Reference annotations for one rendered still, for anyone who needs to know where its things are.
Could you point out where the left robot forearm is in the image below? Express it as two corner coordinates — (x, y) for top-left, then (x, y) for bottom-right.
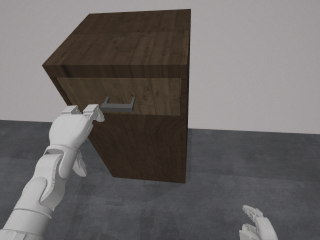
(0, 144), (77, 240)

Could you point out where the handle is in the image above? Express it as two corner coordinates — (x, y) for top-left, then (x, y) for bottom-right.
(100, 96), (136, 112)

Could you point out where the right robot hand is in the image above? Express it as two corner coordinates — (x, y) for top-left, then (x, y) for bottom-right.
(239, 205), (278, 240)

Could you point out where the left robot hand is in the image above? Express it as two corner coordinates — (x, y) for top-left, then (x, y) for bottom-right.
(49, 104), (105, 177)

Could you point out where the cabinet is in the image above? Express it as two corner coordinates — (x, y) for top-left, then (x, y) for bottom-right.
(42, 9), (191, 184)

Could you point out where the drawer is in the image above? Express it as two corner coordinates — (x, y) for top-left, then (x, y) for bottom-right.
(56, 77), (182, 116)

